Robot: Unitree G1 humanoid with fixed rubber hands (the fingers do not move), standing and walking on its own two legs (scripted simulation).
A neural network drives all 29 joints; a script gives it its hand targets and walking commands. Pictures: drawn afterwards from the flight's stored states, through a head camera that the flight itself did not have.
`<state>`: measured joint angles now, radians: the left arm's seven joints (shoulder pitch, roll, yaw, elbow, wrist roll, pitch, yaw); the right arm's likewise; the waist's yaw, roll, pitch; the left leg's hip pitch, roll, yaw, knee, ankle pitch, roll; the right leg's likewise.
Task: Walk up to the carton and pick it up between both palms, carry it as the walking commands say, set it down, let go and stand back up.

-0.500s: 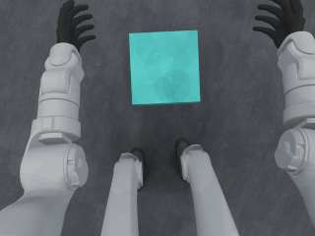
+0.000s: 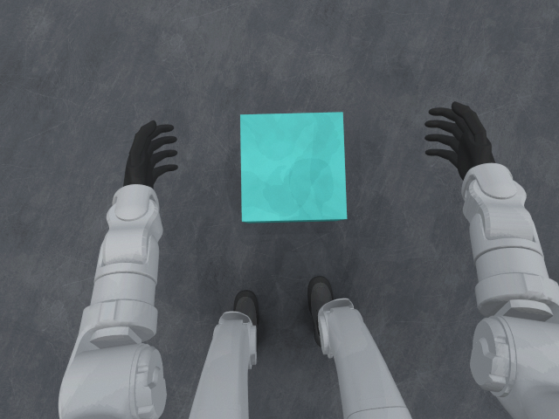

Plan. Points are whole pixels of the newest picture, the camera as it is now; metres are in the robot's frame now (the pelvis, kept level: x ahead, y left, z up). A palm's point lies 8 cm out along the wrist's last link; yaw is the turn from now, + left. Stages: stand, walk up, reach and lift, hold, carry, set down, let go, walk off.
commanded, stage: let go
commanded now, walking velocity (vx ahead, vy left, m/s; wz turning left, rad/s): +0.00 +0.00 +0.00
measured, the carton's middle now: (291, 172) +0.50 -0.04 -0.61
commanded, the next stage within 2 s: stand in 1.04 s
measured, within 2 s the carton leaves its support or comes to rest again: neither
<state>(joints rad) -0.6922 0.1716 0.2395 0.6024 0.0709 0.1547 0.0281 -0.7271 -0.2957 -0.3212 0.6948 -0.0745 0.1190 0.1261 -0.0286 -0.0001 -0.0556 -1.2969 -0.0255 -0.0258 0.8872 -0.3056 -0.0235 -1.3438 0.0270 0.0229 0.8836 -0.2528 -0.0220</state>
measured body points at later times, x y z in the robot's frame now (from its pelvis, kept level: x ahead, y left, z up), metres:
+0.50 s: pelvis +0.05 +0.01 +0.07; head +0.13 +0.02 +0.51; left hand +0.27 +0.24 -0.01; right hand +0.25 -0.22 -0.01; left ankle +0.03 +0.13 -0.66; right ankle +0.05 -0.10 -0.66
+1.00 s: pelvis +0.05 +0.01 +0.08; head +0.06 +0.01 +0.53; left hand +0.23 +0.24 +0.00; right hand +0.22 -0.22 +0.01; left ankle +0.03 +0.13 -0.66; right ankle +0.05 -0.10 -0.66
